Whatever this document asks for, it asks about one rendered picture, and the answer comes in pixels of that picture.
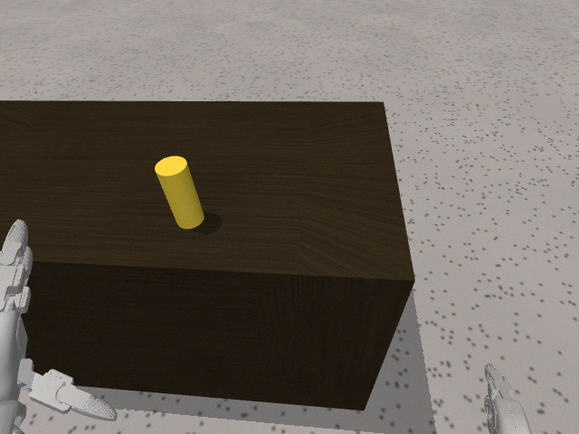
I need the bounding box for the can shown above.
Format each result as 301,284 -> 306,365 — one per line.
155,156 -> 204,229

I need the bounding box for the left robot hand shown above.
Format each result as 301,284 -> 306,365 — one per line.
0,219 -> 118,421

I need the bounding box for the right robot hand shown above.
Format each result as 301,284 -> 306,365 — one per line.
484,363 -> 532,434

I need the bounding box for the left robot arm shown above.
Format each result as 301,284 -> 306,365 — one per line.
0,400 -> 26,434

